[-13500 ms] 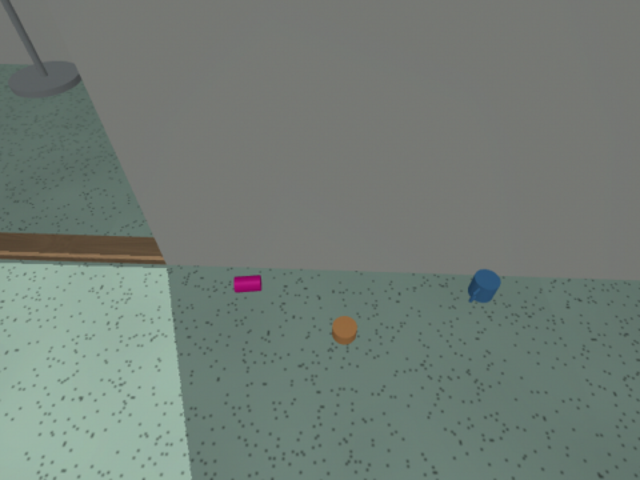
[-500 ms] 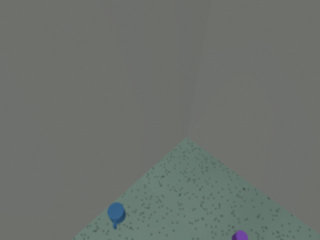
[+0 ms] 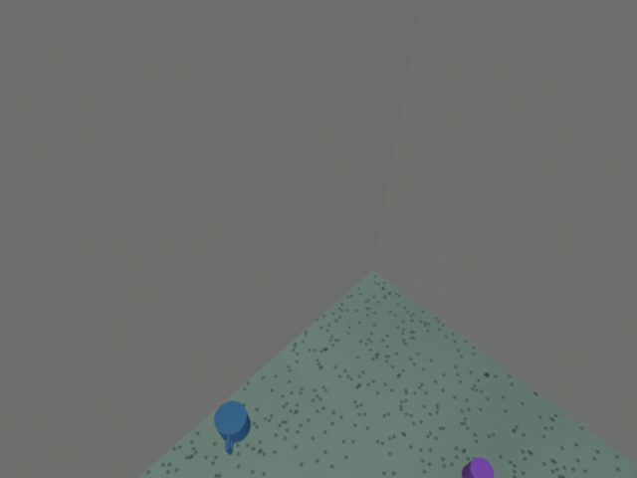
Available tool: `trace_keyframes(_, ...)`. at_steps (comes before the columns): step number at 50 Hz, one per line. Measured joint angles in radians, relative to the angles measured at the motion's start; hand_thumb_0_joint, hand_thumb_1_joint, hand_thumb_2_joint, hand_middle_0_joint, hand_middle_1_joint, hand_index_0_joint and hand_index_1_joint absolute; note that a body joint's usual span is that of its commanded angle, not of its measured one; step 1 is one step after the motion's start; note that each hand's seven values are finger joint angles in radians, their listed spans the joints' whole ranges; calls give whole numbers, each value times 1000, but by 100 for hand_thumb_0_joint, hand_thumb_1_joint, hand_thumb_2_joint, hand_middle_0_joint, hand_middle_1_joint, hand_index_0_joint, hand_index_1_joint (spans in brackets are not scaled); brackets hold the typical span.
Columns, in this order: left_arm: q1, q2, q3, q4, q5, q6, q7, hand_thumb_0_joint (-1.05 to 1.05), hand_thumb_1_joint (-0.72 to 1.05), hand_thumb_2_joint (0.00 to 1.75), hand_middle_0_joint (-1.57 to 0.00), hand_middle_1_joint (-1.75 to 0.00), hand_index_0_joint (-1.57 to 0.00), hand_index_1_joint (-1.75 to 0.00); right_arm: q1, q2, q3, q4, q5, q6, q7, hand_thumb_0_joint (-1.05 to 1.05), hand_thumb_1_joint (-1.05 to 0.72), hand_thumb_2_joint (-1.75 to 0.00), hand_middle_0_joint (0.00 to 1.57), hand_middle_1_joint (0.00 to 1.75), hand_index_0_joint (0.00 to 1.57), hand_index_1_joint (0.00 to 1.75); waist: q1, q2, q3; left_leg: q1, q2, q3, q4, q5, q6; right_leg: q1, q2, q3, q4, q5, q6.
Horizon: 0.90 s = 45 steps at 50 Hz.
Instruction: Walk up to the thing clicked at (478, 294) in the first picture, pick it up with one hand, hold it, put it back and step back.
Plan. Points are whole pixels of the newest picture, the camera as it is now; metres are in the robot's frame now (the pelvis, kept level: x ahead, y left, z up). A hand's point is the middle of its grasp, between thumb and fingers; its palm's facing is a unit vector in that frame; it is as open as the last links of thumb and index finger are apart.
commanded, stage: stand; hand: left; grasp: from above
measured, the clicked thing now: (232, 428) +0.39 +0.26 -0.74
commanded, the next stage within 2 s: rise first in 0.64 s
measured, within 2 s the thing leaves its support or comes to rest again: neither
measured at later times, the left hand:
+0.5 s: hand out of the picture +0.08 +0.26 -0.16, palm faces -0.03 -0.94 -0.35, open 7.4 cm
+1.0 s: hand (144, 476) +0.17 +0.26 -0.17, palm faces -0.03 -0.94 -0.35, open 9.3 cm
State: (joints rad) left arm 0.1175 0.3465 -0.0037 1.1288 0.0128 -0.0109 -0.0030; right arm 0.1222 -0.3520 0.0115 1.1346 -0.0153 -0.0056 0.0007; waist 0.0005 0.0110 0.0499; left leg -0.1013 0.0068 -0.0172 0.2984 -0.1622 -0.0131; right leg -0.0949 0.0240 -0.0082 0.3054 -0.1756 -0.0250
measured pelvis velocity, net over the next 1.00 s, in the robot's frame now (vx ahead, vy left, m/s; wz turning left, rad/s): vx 0.00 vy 0.01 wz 0.00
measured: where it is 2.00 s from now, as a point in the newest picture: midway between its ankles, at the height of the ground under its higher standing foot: outside the picture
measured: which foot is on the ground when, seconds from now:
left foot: down 0.00-1.00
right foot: down 0.00-1.00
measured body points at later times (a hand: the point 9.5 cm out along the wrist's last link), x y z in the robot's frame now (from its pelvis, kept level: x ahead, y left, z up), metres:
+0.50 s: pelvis +0.01 +0.00 +0.00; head +0.02 +0.00 +0.45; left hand +0.08 +0.30 -0.13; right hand +0.08 -0.30 -0.14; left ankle +0.00 +0.13 -0.75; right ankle +0.00 -0.10 -0.75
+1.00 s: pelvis +0.00 +0.01 -0.02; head +0.06 +0.01 +0.42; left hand +0.17 +0.30 -0.14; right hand +0.10 -0.26 -0.15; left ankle +0.00 +0.13 -0.75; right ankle +0.00 -0.10 -0.75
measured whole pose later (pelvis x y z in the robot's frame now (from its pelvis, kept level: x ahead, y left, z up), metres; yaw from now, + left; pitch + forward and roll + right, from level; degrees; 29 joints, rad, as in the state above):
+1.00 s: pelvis +0.00 +0.01 -0.02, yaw +0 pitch +7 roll +0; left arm -0.04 0.34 0.14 1.00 0.11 0.01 -0.03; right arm 0.21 -0.25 -0.02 0.79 0.02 -0.03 -0.03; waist -0.02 -0.01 0.00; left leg -0.45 0.00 -0.01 0.62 -0.30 0.00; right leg -0.44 0.02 -0.01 0.63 -0.31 -0.02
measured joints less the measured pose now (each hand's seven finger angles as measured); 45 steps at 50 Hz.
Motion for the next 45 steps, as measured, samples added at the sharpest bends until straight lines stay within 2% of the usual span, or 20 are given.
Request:
trace_keyframes(38, -2, 0, 1, -3, 0, 0, 4, 0, 90, 90, -21, -30, -20, -30, -12, 1, 0, -12, 1, 0, -4, 0, -91, -90, 21, 30, 20, 30, 2, -2, 1, 18, -6, 6, -3, -18, 7, 19, -6, 6, -8, -14, 7)
trace_keyframes(41, -28, -17, 29, -57, -26, -12, 19, 0, 87, 91, -21, -33, -20, -34, 31, 9, 1, -132, 42, -20, -30, 1, -92, -90, 20, 30, 20, 30, -6, -1, -8, -72, -12, -7, 71, -41, 11, -66, -12, -7, 67, -43, 8)
trace_keyframes(43, -92, -25, 59, -44, -18, -15, 16, 0, 81, 92, -20, -39, -19, -40, 41, 25, -2, -196, 51, -27, -38, 0, -92, -90, 20, 30, 20, 30, -9, -3, -2, -140, -14, -10, 130, -59, 11, -133, -13, -11, 126, -62, 7)
trace_keyframes(45, -142, -21, 88, -52, 8, -6, 0, 0, 72, 92, -19, -47, -18, -48, 46, 49, -10, -245, 48, -31, -41, 0, -92, -90, 20, 30, 20, 30, -10, -12, -7, -212, -12, -7, 190, -78, 9, -207, -12, -9, 187, -81, 6)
